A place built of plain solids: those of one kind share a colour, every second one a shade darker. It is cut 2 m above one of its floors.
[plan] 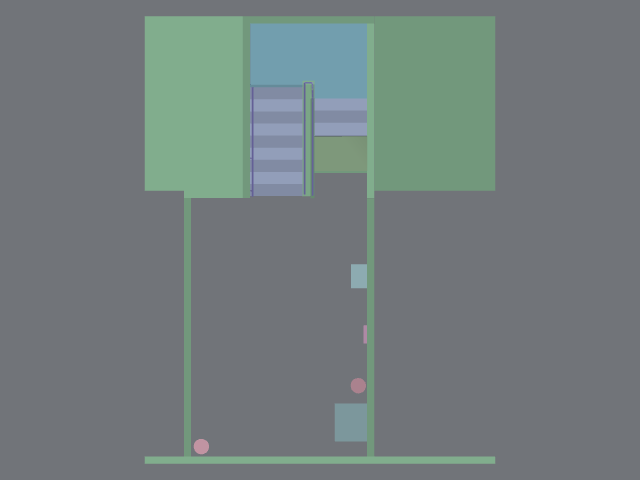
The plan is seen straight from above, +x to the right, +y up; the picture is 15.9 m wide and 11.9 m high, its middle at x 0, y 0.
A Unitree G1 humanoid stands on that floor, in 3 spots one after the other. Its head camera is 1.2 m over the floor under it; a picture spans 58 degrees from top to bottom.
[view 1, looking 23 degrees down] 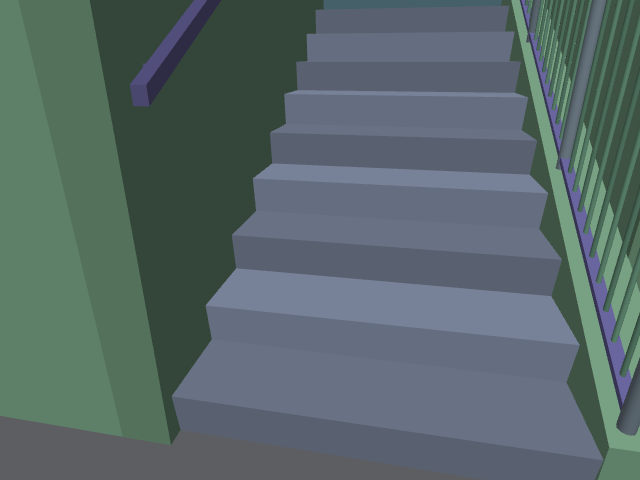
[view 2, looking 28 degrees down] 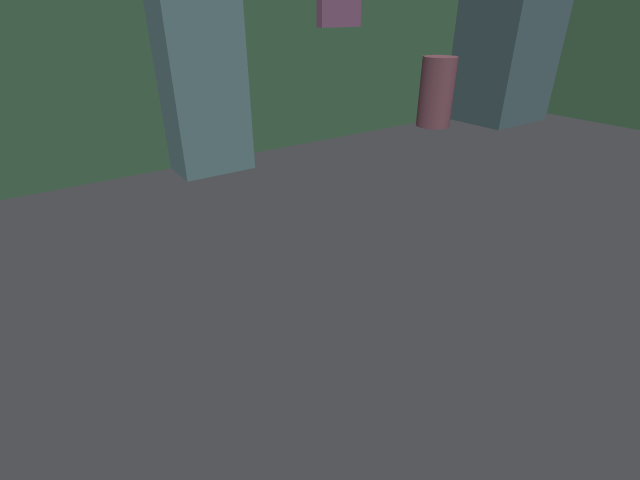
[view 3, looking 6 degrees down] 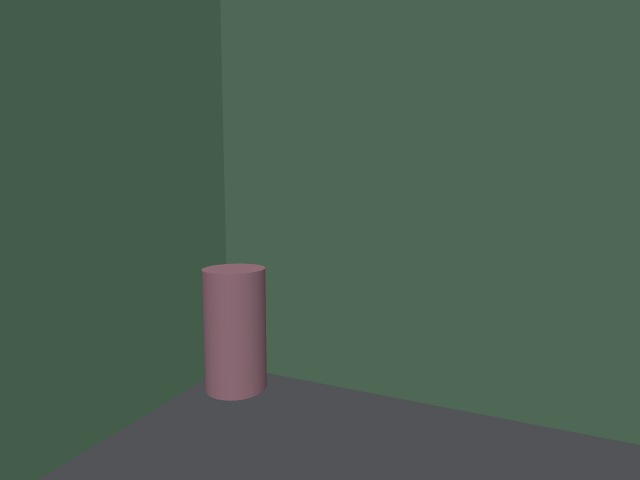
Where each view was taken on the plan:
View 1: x -1.04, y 0.09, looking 101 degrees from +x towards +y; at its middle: tread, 1.79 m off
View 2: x -2.48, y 0.40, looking -35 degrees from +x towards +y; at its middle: ground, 2.56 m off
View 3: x -0.77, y -3.58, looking -156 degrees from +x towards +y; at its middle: wall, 2.67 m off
